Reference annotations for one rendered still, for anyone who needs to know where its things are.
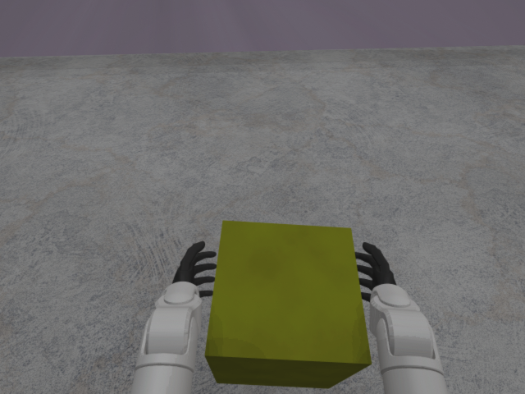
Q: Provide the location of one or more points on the robot right forearm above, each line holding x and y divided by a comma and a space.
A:
409, 359

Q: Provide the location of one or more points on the left robot hand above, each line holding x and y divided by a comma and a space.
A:
187, 269

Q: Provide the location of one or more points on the carton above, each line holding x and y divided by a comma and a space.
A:
287, 309

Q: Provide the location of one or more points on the robot left forearm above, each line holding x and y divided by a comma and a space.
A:
167, 351

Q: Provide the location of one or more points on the right robot hand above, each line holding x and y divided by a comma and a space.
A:
380, 272

